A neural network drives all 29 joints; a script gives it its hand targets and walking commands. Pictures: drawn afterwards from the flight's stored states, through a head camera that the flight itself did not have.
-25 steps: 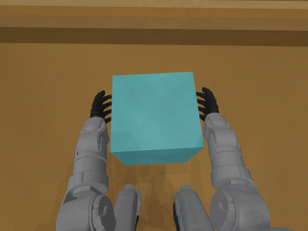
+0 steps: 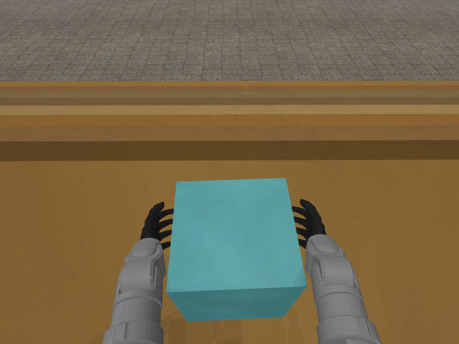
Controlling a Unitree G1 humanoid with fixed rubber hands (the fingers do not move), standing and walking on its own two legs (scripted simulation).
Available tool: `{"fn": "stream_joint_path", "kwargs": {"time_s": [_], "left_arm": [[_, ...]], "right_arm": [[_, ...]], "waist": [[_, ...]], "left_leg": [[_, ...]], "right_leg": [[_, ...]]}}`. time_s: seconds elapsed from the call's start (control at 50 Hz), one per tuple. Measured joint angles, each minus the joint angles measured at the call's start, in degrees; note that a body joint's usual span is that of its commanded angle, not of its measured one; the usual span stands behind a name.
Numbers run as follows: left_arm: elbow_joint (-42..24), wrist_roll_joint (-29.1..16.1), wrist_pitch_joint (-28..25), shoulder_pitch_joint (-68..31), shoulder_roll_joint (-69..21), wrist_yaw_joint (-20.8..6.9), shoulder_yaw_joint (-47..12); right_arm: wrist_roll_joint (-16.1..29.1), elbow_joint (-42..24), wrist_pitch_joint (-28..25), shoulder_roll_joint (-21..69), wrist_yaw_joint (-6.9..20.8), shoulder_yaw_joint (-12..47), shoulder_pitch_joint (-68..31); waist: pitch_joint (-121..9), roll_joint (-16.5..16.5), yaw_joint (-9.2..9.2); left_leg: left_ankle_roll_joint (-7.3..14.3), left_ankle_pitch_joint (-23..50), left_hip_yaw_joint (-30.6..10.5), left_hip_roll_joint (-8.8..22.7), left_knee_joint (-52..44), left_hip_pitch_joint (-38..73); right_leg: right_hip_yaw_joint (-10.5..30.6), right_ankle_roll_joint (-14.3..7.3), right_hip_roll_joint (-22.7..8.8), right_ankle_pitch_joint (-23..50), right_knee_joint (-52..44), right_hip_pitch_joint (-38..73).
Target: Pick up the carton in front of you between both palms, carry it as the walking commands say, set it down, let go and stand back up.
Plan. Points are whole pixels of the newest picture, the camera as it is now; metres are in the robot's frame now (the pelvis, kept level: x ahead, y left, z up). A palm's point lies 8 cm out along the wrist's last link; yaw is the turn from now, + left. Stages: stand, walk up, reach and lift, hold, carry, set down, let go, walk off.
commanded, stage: reach and lift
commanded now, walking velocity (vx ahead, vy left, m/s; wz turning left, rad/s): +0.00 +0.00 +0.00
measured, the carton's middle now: (233, 254) +0.32 +0.00 -0.07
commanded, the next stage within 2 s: hold in 1.14 s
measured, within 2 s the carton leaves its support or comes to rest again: neither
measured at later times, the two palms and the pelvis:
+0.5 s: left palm (146, 241) +0.29 +0.15 +0.04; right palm (323, 239) +0.29 -0.15 +0.04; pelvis -0.01 +0.00 +0.02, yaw +0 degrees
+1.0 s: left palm (146, 235) +0.30 +0.15 +0.05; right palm (325, 231) +0.30 -0.15 +0.05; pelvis +0.01 +0.00 +0.02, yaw +0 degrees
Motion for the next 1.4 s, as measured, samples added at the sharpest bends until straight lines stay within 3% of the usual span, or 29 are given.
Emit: {"fn": "stream_joint_path", "kwargs": {"time_s": [0.12,0.24,0.58,1.16,1.3,1.4], "left_arm": [[-3.24,0.50,4.21,2.80,0.02,0.10,-2.67],[-1.82,2.88,7.09,1.25,-0.36,-0.73,-1.54],[-3.35,3.84,7.72,-1.30,-1.12,-1.39,0.40],[-9.94,2.04,12.43,4.03,0.29,-0.79,-5.53],[-14.44,0.66,15.00,5.95,0.68,-0.26,-7.62],[-13.05,1.45,16.36,4.58,0.41,-0.65,-6.64]], "right_arm": [[-0.26,-3.31,4.39,-0.59,0.27,2.60,2.79],[-2.74,-2.02,7.35,-0.20,1.43,1.01,1.24],[-3.89,-3.40,7.88,0.56,2.25,-0.85,-1.35],[-1.89,-9.84,12.62,-0.79,1.61,4.99,3.81],[-0.60,-14.40,15.23,-1.19,1.18,6.95,5.72],[-1.30,-13.11,16.59,-0.94,1.62,5.87,4.46]], "waist": [[2.10,0.17,-0.30],[4.16,0.04,-0.46],[8.37,0.10,-0.41],[8.15,0.03,-0.43],[7.81,0.01,-0.55],[8.33,0.00,-0.56]], "left_leg": [[0.15,2.33,-0.12,0.22,-7.10,11.08],[0.26,3.45,-0.05,0.28,-9.80,16.81],[0.30,4.41,0.00,0.24,-10.79,18.71],[0.26,5.42,-0.27,0.48,-16.21,24.62],[0.28,6.21,-0.28,0.47,-17.68,26.29],[0.33,6.22,-0.20,0.40,-17.22,26.90]], "right_leg": [[-0.02,-0.02,-0.30,2.44,-7.36,11.22],[0.07,-0.03,-0.42,3.57,-10.04,16.92],[0.20,0.06,-0.50,4.54,-11.06,18.82],[0.02,-0.11,-0.65,5.51,-16.48,24.78],[0.06,-0.04,-0.76,6.29,-17.93,26.45],[0.13,-0.04,-0.79,6.24,-17.34,26.98]]}}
